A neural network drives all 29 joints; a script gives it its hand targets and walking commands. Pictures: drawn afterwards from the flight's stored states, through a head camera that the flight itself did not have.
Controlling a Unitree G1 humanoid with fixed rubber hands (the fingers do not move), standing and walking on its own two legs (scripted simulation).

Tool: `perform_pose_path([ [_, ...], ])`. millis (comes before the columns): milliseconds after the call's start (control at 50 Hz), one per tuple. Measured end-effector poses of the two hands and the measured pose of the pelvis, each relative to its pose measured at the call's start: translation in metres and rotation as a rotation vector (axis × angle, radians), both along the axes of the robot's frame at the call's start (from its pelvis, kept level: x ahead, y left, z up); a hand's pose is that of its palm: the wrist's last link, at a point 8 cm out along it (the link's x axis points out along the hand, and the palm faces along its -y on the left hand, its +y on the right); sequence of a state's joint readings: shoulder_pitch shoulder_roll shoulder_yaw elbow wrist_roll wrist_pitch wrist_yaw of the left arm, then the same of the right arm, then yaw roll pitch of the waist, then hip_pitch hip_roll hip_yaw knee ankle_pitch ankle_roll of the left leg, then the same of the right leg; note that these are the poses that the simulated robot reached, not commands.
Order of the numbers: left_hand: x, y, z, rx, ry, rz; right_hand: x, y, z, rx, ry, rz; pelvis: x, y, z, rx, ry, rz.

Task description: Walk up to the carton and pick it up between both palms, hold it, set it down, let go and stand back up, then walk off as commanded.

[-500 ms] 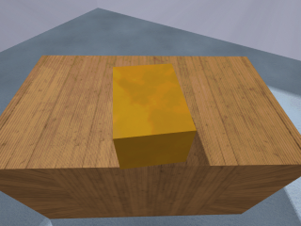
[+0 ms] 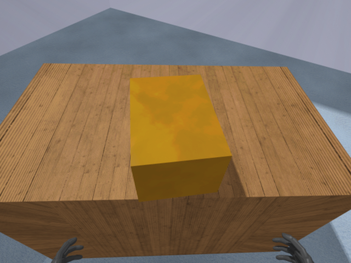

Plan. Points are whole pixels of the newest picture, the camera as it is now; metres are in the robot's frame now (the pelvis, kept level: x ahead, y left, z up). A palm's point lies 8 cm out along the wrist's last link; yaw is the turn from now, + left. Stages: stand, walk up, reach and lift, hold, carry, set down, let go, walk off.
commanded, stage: reach and lift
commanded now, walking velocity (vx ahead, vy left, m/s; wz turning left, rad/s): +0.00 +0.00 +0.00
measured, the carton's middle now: (172, 133) +0.47 +0.02 +0.01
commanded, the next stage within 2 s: none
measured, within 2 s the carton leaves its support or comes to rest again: neither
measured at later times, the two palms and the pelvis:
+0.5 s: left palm out of the picture +0.13 +0.23 -0.03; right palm (297, 261) +0.15 -0.24 -0.03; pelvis +0.00 -0.02 +0.01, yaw +0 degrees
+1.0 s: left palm (72, 261) +0.15 +0.20 +0.01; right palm (300, 250) +0.16 -0.23 +0.02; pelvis +0.00 -0.01 +0.02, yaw -1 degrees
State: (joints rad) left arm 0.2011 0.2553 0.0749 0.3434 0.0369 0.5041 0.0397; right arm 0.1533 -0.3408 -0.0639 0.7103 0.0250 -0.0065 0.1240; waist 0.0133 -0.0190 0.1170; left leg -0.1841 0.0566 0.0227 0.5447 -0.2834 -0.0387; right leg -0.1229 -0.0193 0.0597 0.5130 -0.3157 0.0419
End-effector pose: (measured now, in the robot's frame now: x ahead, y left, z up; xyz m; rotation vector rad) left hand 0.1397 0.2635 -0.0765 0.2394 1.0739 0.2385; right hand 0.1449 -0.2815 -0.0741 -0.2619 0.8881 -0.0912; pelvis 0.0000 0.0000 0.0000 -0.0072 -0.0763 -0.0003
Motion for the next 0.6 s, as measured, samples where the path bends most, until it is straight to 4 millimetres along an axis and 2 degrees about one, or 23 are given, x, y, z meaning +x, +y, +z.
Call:
perform_pose_path([
  [100,-0.005,-0.006,0.010,-0.021,-0.057,0.015,0.001,0.004,0.007,0.025,-0.032,0.014,0.001,-0.005,0.005,0.004,0.004,0.000],
  [260,0.001,-0.027,0.028,-0.064,-0.193,0.012,0.009,0.032,0.021,0.084,-0.140,0.036,0.000,-0.013,0.010,0.011,-0.003,0.003],
  [360,0.000,-0.033,0.035,-0.074,-0.227,0.008,0.011,0.042,0.032,0.100,-0.187,0.031,-0.002,-0.016,0.011,0.014,-0.009,0.002],
  [600,-0.009,-0.036,0.055,-0.073,-0.348,0.044,0.006,0.036,0.056,0.112,-0.256,-0.006,-0.005,-0.013,0.014,0.014,-0.010,-0.006],
])
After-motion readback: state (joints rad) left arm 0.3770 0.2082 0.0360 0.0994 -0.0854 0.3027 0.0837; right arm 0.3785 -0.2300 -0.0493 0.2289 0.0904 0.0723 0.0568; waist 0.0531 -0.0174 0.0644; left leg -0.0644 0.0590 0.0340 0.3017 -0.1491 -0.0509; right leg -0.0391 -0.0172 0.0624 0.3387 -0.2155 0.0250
